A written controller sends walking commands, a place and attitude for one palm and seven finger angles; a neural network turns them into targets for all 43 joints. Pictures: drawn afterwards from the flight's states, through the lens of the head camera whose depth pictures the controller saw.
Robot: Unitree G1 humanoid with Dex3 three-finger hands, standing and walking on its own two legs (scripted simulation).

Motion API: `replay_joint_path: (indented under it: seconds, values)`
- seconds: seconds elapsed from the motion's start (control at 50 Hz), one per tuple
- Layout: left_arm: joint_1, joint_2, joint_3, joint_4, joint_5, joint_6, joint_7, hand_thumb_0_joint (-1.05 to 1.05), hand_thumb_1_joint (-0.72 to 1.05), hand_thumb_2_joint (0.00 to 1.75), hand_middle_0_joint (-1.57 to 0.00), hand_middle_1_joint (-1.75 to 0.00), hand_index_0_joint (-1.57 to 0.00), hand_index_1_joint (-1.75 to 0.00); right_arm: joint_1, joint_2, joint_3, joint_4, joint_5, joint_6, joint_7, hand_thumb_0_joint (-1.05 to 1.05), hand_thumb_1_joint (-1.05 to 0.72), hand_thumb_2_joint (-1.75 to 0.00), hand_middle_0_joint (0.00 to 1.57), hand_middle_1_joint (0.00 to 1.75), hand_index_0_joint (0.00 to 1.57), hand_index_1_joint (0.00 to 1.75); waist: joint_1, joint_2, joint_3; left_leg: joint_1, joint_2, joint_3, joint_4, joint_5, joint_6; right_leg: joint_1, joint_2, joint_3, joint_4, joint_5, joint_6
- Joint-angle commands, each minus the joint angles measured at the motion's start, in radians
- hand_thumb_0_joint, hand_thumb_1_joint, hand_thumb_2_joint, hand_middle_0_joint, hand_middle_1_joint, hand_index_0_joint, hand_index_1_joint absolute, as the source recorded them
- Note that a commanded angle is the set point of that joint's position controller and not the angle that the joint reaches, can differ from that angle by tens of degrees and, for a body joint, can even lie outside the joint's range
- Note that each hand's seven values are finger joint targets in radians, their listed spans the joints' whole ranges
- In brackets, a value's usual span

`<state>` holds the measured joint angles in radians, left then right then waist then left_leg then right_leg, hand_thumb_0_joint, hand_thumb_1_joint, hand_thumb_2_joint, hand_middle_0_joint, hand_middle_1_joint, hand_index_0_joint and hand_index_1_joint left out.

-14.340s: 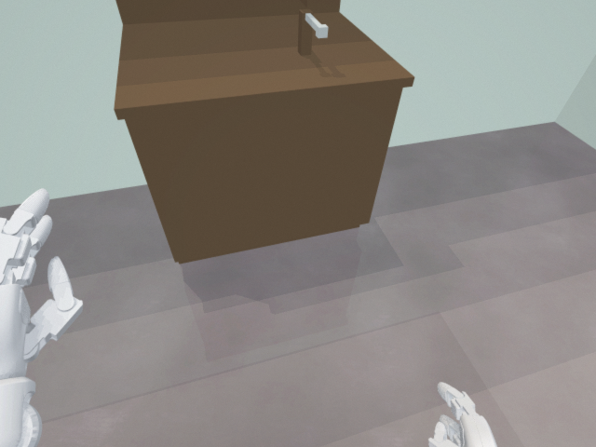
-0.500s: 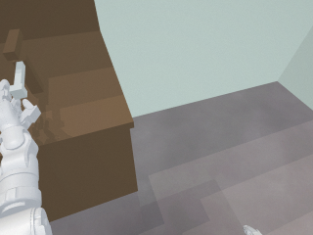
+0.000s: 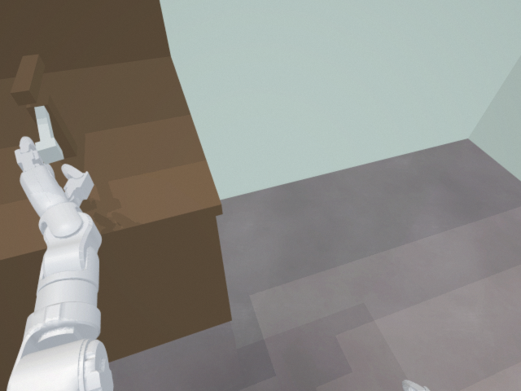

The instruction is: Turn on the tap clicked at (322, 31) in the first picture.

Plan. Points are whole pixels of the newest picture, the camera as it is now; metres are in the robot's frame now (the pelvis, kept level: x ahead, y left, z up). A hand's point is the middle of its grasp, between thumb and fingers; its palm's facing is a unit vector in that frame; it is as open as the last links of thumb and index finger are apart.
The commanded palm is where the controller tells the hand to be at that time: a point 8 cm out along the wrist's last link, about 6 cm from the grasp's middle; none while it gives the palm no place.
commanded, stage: push the lever round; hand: left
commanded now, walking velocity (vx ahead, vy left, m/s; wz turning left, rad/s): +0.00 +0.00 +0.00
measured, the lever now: (49, 151) +0.44 +0.36 +0.14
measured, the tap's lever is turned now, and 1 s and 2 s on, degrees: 11 34 61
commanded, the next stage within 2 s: lift the hand up off the lever in 1.86 s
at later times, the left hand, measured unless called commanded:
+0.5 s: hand (108, 167) +0.43 +0.27 +0.12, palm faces +0.77 -0.64 -0.07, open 8.0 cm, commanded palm +0.38 +0.27 +0.12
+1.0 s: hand (131, 153) +0.46 +0.24 +0.12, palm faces +0.83 -0.56 -0.09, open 8.0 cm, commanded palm +0.41 +0.25 +0.12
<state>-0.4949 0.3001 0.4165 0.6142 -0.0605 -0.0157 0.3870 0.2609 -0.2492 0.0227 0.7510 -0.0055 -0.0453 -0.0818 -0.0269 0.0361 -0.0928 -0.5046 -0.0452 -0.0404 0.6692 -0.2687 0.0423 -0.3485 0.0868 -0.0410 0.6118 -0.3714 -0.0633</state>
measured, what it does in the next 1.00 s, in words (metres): stands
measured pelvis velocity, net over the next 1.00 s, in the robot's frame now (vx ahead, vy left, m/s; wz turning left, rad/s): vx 0.00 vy -0.02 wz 0.01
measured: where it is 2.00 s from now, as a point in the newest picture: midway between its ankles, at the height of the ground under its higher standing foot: outside the picture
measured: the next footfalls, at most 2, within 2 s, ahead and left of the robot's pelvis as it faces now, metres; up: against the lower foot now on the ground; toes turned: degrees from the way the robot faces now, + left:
none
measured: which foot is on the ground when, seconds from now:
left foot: down 0.00-1.00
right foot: down 0.00-1.00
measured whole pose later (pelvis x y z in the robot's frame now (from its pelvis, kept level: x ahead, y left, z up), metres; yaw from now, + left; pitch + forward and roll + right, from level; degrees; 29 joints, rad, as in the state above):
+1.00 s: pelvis +0.00 -0.02 -0.01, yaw +1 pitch +10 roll -1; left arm -0.80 0.23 0.48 0.89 0.10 0.01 0.78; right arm 0.30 -0.24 -0.02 0.82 -0.07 -0.01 0.00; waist -0.10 0.04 -0.15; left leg -0.62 -0.04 -0.06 0.74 -0.29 0.02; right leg -0.47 0.10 -0.07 0.69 -0.40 -0.08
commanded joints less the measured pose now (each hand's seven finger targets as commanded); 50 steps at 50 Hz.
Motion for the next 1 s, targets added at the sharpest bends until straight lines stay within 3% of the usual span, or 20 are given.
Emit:
replay_joint_path:
  seconds: [0.0, 0.02, 0.04, 0.06, 0.14, 0.2, 0.34, 0.42, 0.48, 0.54, 0.6, 0.64, 0.66, 0.68, 0.78, 0.86, 0.88, 0.92, 0.94, 0.98]
  values:
    - [-0.436, 0.215, -0.02, -0.242, 0.033, -0.08, 0.029, 0.0, 0.9, 0.9, -0.15, -0.15, -0.15, -0.15, -0.036, -0.144, -0.057, -0.113, -0.009, -0.038, -0.006, 0.0, -0.9, -0.9, 0.2, 0.3, 0.2, 0.3, -0.024, 0.024, -0.283, 0.273, 0.045, -0.056, -0.058, 0.215, -0.008, -0.034, -0.047, 0.045, -0.073, 0.295, 0.038]
    - [-0.432, 0.194, -0.032, -0.234, 0.035, -0.077, 0.038, 0.0, 0.9, 0.9, -0.15, -0.15, -0.15, -0.15, -0.041, -0.141, -0.057, -0.111, -0.01, -0.038, -0.005, 0.0, -0.9, -0.9, 0.2, 0.3, 0.2, 0.3, -0.026, 0.042, -0.275, 0.27, 0.043, -0.047, -0.052, 0.218, -0.006, -0.038, -0.048, 0.048, -0.075, 0.307, 0.04]
    - [-0.434, 0.23, -0.003, -0.22, 0.042, -0.074, 0.05, 0.0, 0.9, 0.9, -0.15, -0.15, -0.15, -0.15, -0.032, -0.146, -0.057, -0.107, -0.01, -0.034, -0.004, 0.0, -0.9, -0.9, 0.2, 0.3, 0.2, 0.3, -0.02, 0.034, -0.271, 0.254, 0.043, -0.055, -0.057, 0.2, -0.008, -0.034, -0.047, 0.047, -0.075, 0.286, 0.038]
    - [-0.44, 0.194, -0.032, -0.192, 0.046, -0.065, 0.057, 0.0, 0.9, 0.9, -0.15, -0.15, -0.15, -0.15, -0.038, -0.142, -0.054, -0.105, -0.012, -0.033, -0.003, 0.0, -0.9, -0.9, 0.2, 0.3, 0.2, 0.3, -0.031, 0.03, -0.248, 0.24, 0.041, -0.05, -0.057, 0.19, -0.005, -0.043, -0.049, 0.047, -0.077, 0.284, 0.041]
    - [-0.483, 0.253, 0.019, -0.171, 0.064, -0.058, 0.094, 0.0, 0.9, 0.9, -0.15, -0.15, -0.15, -0.15, -0.031, -0.147, -0.059, -0.099, -0.017, -0.02, -0.003, 0.0, -0.9, -0.9, 0.2, 0.3, 0.2, 0.3, -0.03, 0.023, -0.251, 0.209, 0.039, -0.044, -0.052, 0.169, -0.001, -0.031, -0.054, 0.055, -0.08, 0.281, 0.044]
    - [-0.496, 0.205, -0.013, -0.147, 0.07, -0.056, 0.114, 0.0, 0.9, 0.9, -0.15, -0.15, -0.15, -0.15, -0.03, -0.138, -0.057, -0.1, -0.02, -0.017, 0.001, 0.0, -0.9, -0.9, 0.2, 0.3, 0.2, 0.3, -0.038, 0.016, -0.264, 0.202, 0.035, -0.036, -0.042, 0.178, 0.002, -0.026, -0.058, 0.057, -0.074, 0.313, 0.049]
    - [-0.593, 0.198, -0.021, -0.104, 0.1, -0.065, 0.163, 0.0, 0.9, 0.9, -0.15, -0.15, -0.15, -0.15, -0.012, -0.14, -0.063, -0.081, -0.028, -0.011, 0.009, 0.0, -0.9, -0.9, 0.2, 0.3, 0.2, 0.3, -0.059, 0.049, -0.269, 0.197, 0.033, -0.04, -0.03, 0.15, 0.003, -0.06, -0.058, 0.058, -0.075, 0.28, 0.05]
    - [-0.63, 0.195, -0.017, -0.053, 0.109, -0.068, 0.191, 0.0, 0.9, 0.9, -0.15, -0.15, -0.15, -0.15, -0.004, -0.139, -0.065, -0.075, -0.033, -0.01, 0.014, 0.0, -0.9, -0.9, 0.2, 0.3, 0.2, 0.3, -0.071, 0.001, -0.272, 0.158, 0.031, -0.04, -0.018, 0.132, 0.007, -0.06, -0.066, 0.062, -0.07, 0.292, 0.059]
    - [-0.708, 0.168, -0.045, -0.04, 0.131, -0.077, 0.218, 0.0, 0.9, 0.9, -0.15, -0.15, -0.15, -0.15, 0.004, -0.137, -0.067, -0.064, -0.037, -0.012, 0.019, 0.0, -0.9, -0.9, 0.2, 0.3, 0.2, 0.3, -0.085, 0.043, -0.274, 0.182, 0.034, -0.049, -0.017, 0.128, 0.005, -0.1, -0.06, 0.053, -0.065, 0.254, 0.051]
    - [-0.718, 0.145, -0.046, -0.028, 0.144, -0.082, 0.251, 0.0, 0.9, 0.9, -0.15, -0.15, -0.15, -0.15, 0.019, -0.139, -0.074, -0.053, -0.047, -0.016, 0.029, 0.0, -0.9, -0.9, 0.2, 0.3, 0.2, 0.3, -0.086, 0.063, -0.313, 0.214, 0.034, -0.058, -0.005, 0.163, -0.002, -0.119, -0.052, 0.042, -0.05, 0.259, 0.046]
    - [-0.687, 0.169, -0.003, -0.006, 0.143, -0.081, 0.279, 0.0, 0.9, 0.9, -0.15, -0.15, -0.15, -0.15, 0.03, -0.137, -0.079, -0.055, -0.051, -0.013, 0.036, 0.0, -0.9, -0.9, 0.2, 0.3, 0.2, 0.3, -0.073, 0.009, -0.357, 0.185, 0.034, -0.047, 0.009, 0.199, -0.001, -0.069, -0.058, 0.047, -0.036, 0.328, 0.055]
    - [-0.688, 0.18, 0.014, 0.009, 0.15, -0.075, 0.295, 0.0, 0.9, 0.9, -0.15, -0.15, -0.15, -0.15, 0.035, -0.139, -0.08, -0.049, -0.054, -0.007, 0.04, 0.0, -0.9, -0.9, 0.2, 0.3, 0.2, 0.3, -0.07, 0.001, -0.356, 0.17, 0.033, -0.047, 0.011, 0.203, -0.001, -0.06, -0.058, 0.046, -0.03, 0.341, 0.056]
    - [-0.7, 0.145, -0.013, 0.004, 0.152, -0.073, 0.3, 0.0, 0.9, 0.9, -0.15, -0.15, -0.15, -0.15, 0.029, -0.134, -0.079, -0.052, -0.054, -0.007, 0.044, 0.0, -0.9, -0.9, 0.2, 0.3, 0.2, 0.3, -0.077, 0.022, -0.347, 0.172, 0.032, -0.038, 0.014, 0.211, 0.0, -0.07, -0.061, 0.047, -0.029, 0.357, 0.06]
    - [-0.677, 0.174, 0.022, 0.024, 0.158, -0.066, 0.311, 0.0, 0.9, 0.9, -0.15, -0.15, -0.15, -0.15, 0.04, -0.135, -0.082, -0.05, -0.055, -0.005, 0.047, 0.0, -0.9, -0.9, 0.2, 0.3, 0.2, 0.3, -0.068, -0.002, -0.348, 0.16, 0.034, -0.039, 0.016, 0.215, -0.001, -0.056, -0.061, 0.044, -0.026, 0.365, 0.06]
    - [-0.728, 0.145, 0.002, 0.053, 0.181, -0.039, 0.343, 0.0, 0.9, 0.9, -0.15, -0.15, -0.15, -0.15, 0.04, -0.134, -0.083, -0.046, -0.059, 0.003, 0.058, 0.0, -0.9, -0.9, 0.2, 0.3, 0.2, 0.3, -0.087, 0.021, -0.293, 0.143, 0.037, -0.036, 0.014, 0.201, -0.001, -0.092, -0.058, 0.038, -0.034, 0.33, 0.057]
    - [-0.749, 0.106, -0.016, 0.053, 0.187, -0.037, 0.37, 0.0, 0.9, 0.9, -0.15, -0.15, -0.15, -0.15, 0.044, -0.131, -0.087, -0.039, -0.063, -0.002, 0.068, 0.0, -0.9, -0.9, 0.2, 0.3, 0.2, 0.3, -0.09, 0.034, -0.315, 0.163, 0.038, -0.042, 0.017, 0.214, -0.005, -0.108, -0.053, 0.031, -0.028, 0.318, 0.053]
    - [-0.775, 0.126, 0.001, 0.065, 0.19, -0.038, 0.378, 0.0, 0.9, 0.9, -0.15, -0.15, -0.15, -0.15, 0.052, -0.134, -0.088, -0.03, -0.066, -0.002, 0.069, 0.0, -0.9, -0.9, 0.2, 0.3, 0.2, 0.3, -0.097, 0.004, -0.313, 0.152, 0.04, -0.045, 0.021, 0.206, -0.004, -0.112, -0.054, 0.03, -0.026, 0.311, 0.055]
    - [-0.794, 0.095, -0.021, 0.049, 0.197, -0.036, 0.389, 0.0, 0.9, 0.9, -0.15, -0.15, -0.15, -0.15, 0.052, -0.131, -0.089, -0.03, -0.07, -0.005, 0.076, 0.0, -0.9, -0.9, 0.2, 0.3, 0.2, 0.3, -0.099, 0.037, -0.341, 0.162, 0.038, -0.039, 0.031, 0.221, -0.005, -0.115, -0.056, 0.034, -0.018, 0.334, 0.057]
    - [-0.775, 0.132, 0.02, 0.063, 0.198, -0.032, 0.398, 0.0, 0.9, 0.9, -0.15, -0.15, -0.15, -0.15, 0.06, -0.135, -0.092, -0.025, -0.072, -0.005, 0.076, 0.0, -0.9, -0.9, 0.2, 0.3, 0.2, 0.3, -0.087, 0.024, -0.352, 0.154, 0.038, -0.044, 0.031, 0.22, -0.006, -0.104, -0.054, 0.03, -0.016, 0.324, 0.053]
    - [-0.801, 0.119, 0.009, 0.09, 0.201, -0.023, 0.407, 0.0, 0.9, 0.9, -0.15, -0.15, -0.15, -0.15, 0.063, -0.133, -0.09, -0.021, -0.073, -0.002, 0.079, 0.0, -0.9, -0.9, 0.2, 0.3, 0.2, 0.3, -0.099, 0.012, -0.343, 0.139, 0.039, -0.041, 0.032, 0.219, -0.005, -0.11, -0.058, 0.031, -0.013, 0.335, 0.059]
